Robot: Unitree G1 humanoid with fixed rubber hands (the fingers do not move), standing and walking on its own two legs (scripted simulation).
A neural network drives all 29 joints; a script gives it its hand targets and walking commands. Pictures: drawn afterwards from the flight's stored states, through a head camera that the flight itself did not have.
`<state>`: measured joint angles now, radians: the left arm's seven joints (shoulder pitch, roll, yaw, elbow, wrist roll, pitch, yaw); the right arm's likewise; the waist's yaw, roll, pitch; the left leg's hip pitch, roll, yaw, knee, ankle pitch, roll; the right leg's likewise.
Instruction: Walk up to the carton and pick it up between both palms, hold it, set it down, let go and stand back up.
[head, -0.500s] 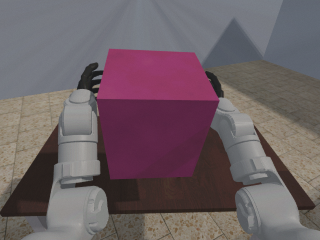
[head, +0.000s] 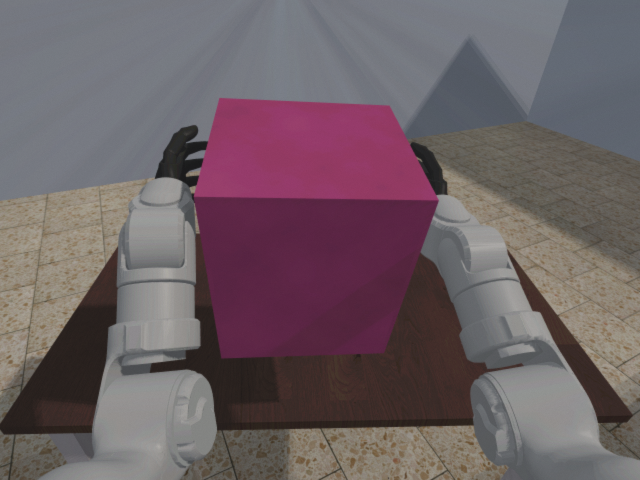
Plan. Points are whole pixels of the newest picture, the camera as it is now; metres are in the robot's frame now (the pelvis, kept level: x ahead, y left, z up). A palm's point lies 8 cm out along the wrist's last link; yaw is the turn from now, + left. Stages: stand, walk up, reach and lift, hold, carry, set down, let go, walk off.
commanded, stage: hold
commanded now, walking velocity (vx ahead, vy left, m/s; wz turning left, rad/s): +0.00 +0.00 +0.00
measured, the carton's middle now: (305, 231) +0.37 +0.00 +0.21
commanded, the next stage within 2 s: set down in 0.16 s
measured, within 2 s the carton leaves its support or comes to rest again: neither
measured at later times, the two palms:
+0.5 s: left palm (165, 160) +0.37 +0.16 +0.30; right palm (423, 187) +0.38 -0.14 +0.27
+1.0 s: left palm (182, 214) +0.38 +0.16 +0.23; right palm (410, 233) +0.39 -0.14 +0.19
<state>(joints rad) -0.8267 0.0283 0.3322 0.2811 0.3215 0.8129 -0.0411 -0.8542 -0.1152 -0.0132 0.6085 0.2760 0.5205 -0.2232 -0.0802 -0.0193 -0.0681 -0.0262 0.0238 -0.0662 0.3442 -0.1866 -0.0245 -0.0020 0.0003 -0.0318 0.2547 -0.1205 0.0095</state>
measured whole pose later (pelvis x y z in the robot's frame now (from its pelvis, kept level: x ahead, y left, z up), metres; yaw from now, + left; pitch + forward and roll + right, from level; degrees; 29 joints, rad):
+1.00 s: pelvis +0.02 -0.01 +0.00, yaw +2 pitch -9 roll -1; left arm -0.70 -0.05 0.28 0.20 0.35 0.58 0.00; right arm -0.69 -0.05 -0.08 0.67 0.12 0.09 -0.14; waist -0.04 -0.04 0.05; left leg 0.03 0.03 -0.10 0.33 -0.20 -0.04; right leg 0.06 0.01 -0.06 0.24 -0.15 0.00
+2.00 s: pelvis +0.02 -0.02 +0.00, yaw +0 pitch -1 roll +0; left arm -0.76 -0.12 0.40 0.51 0.34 0.36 0.09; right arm -0.84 -0.08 -0.30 1.00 -0.08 -0.04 0.00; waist 0.05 -0.01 -0.02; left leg -0.11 0.05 -0.06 0.27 -0.16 -0.06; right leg -0.12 0.02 -0.04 0.27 -0.14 -0.02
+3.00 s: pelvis +0.03 -0.03 +0.00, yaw -2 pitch +10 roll +0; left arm -0.77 -0.19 0.50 0.64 0.35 0.20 0.15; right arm -0.91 -0.11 -0.48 1.14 -0.27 -0.14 0.10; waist 0.12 0.02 -0.09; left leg -0.29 0.07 -0.03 0.28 -0.16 -0.06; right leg -0.33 0.04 -0.01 0.29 -0.13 -0.03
